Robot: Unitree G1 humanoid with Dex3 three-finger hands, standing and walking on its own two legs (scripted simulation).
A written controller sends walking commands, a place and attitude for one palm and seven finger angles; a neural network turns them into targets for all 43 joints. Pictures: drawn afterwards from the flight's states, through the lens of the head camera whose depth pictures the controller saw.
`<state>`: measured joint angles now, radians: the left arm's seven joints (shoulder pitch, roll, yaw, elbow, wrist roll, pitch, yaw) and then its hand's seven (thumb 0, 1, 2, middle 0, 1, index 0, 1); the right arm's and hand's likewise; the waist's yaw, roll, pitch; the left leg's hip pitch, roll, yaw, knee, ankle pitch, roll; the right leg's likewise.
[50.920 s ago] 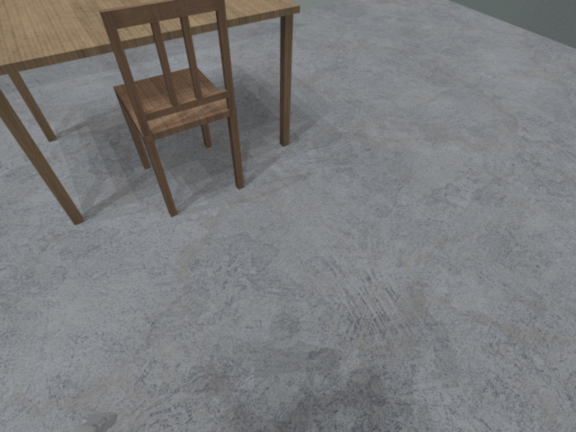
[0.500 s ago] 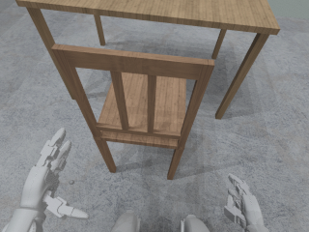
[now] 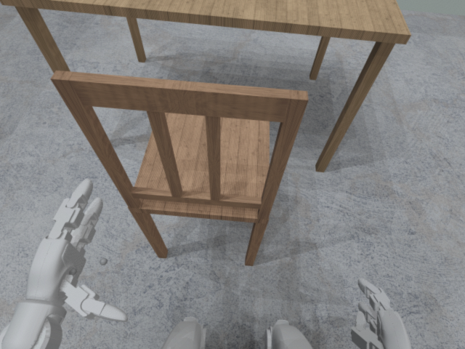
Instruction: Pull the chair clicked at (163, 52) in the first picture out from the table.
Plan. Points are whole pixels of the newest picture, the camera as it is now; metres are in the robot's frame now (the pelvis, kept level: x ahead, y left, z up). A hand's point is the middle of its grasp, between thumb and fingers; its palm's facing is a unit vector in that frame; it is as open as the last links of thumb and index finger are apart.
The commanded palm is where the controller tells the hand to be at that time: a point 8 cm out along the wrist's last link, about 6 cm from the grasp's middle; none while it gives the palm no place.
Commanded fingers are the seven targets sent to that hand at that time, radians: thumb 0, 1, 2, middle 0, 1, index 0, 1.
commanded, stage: raise the hand toward the chair's back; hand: left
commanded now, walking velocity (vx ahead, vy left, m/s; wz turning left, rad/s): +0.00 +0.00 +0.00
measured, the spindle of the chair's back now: (168, 159) +0.47 +0.15 -0.01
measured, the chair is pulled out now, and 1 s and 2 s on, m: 0.33 0.33 0.33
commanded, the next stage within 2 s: aim the fingers beside a spindle in 0.24 s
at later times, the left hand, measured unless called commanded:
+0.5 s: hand (115, 263) +0.24 +0.19 +0.04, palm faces -0.06 -1.00 -0.05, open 16.9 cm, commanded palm +0.23 +0.24 +0.04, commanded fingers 0.00 -0.50 0.30 -0.06 -0.08 -0.06 -0.08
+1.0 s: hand (133, 242) +0.28 +0.17 +0.03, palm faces -0.06 -1.00 -0.04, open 16.9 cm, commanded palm +0.26 +0.23 +0.03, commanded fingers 0.00 -0.50 0.30 -0.06 -0.08 -0.06 -0.08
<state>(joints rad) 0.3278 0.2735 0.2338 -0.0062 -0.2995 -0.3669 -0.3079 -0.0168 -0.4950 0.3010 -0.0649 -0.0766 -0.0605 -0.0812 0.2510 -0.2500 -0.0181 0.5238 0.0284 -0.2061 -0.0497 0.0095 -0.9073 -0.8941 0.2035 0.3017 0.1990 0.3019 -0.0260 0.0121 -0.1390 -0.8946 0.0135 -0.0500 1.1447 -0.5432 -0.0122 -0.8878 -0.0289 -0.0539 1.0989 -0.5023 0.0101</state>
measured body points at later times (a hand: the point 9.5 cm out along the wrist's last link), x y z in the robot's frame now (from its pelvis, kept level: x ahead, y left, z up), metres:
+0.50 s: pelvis +0.00 -0.01 -0.01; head +0.08 +0.00 +0.44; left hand +0.24 +0.24 +0.04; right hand +0.18 -0.25 -0.08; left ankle +0.00 +0.12 -0.65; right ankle +0.02 -0.13 -0.65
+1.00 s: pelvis -0.01 +0.00 -0.02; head +0.09 +0.01 +0.42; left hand +0.28 +0.23 +0.03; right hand +0.16 -0.25 -0.10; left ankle +0.00 +0.12 -0.65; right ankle +0.02 -0.13 -0.65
